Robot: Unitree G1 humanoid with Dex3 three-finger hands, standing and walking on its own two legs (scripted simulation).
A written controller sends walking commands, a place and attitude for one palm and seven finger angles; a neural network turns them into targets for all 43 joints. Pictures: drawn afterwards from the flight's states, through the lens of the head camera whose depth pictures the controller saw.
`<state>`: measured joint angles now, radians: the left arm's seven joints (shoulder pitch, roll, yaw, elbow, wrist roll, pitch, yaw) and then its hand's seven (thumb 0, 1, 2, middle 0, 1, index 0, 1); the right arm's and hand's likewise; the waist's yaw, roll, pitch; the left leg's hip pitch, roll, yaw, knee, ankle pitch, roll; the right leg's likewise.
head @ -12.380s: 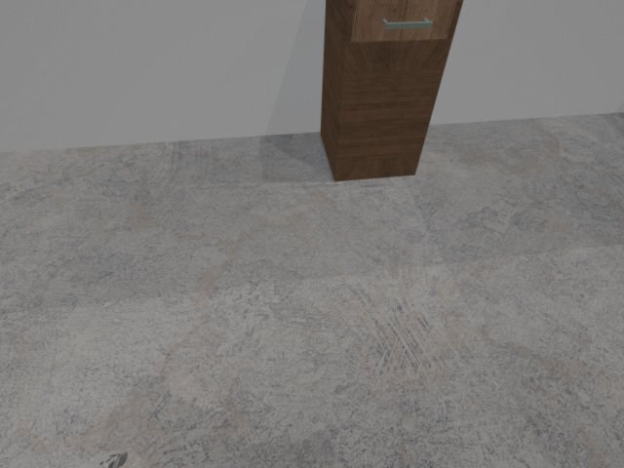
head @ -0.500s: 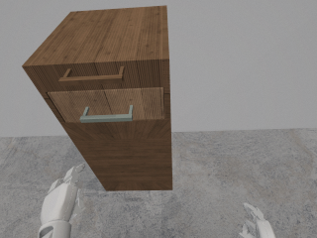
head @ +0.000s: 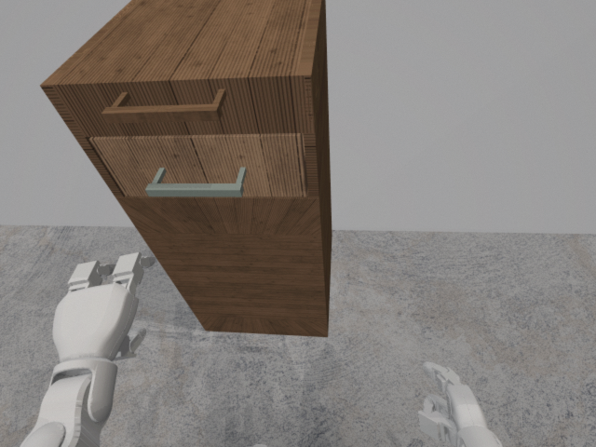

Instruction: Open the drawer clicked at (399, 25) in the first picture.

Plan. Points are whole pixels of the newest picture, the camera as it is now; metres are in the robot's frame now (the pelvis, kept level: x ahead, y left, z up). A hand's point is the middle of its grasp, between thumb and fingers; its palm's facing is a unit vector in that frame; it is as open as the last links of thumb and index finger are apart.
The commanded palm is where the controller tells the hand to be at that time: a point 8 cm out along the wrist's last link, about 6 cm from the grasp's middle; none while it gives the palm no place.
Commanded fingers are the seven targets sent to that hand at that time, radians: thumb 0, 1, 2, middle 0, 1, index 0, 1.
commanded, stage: raise the hand with hooked fingers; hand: left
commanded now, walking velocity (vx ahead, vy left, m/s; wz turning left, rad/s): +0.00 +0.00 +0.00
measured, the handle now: (197, 181) +0.54 +0.25 +0.03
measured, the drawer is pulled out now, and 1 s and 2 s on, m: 0.00 0.00 0.00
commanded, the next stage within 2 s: move the hooked fingers above the handle in 1.16 s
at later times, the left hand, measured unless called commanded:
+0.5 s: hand (113, 266) +0.31 +0.28 +0.10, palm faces +0.09 -0.12 -0.99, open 13.2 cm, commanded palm +0.28 +0.28 +0.17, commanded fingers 0.00 -0.50 0.30 -0.30 -1.20 -0.30 -1.20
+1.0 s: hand (108, 235) +0.34 +0.28 +0.13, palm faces -0.04 -0.08 -1.00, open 13.8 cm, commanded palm +0.31 +0.29 +0.20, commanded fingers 0.00 -0.50 0.30 -0.30 -1.20 -0.30 -1.20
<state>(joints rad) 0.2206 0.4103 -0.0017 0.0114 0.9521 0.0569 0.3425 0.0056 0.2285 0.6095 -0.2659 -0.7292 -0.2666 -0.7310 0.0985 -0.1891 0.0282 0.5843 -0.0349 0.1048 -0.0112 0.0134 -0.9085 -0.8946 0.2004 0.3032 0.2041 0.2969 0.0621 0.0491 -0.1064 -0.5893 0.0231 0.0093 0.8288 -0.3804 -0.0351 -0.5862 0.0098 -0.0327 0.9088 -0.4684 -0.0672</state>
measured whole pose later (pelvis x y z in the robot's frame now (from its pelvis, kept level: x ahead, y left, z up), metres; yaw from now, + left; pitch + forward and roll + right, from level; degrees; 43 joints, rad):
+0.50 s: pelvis +0.02 +0.05 +0.03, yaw -3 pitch +4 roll +1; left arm 0.06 0.42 -0.07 0.01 0.92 0.16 0.18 0.00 -0.34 0.36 -0.31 -1.10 -0.31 -1.10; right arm 0.11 -0.24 -0.02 0.61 0.00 0.07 -0.05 0.02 -0.91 -0.90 0.20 0.30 0.20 0.30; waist 0.06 0.06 -0.07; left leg -0.37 -0.03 -0.01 0.62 -0.32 0.01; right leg -0.36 0.00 0.04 0.66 -0.37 0.00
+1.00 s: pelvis +0.02 +0.07 +0.04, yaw -3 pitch +2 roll +0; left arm -0.09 0.50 -0.07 0.00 0.91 0.05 -0.05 0.00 -0.49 0.30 -0.32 -1.20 -0.32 -1.20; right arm 0.16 -0.24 0.01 0.62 -0.01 0.12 -0.02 0.01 -0.91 -0.89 0.20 0.30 0.20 0.30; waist 0.07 0.07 -0.01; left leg -0.26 -0.05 -0.02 0.48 -0.25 0.03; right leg -0.23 -0.02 0.03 0.48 -0.28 0.02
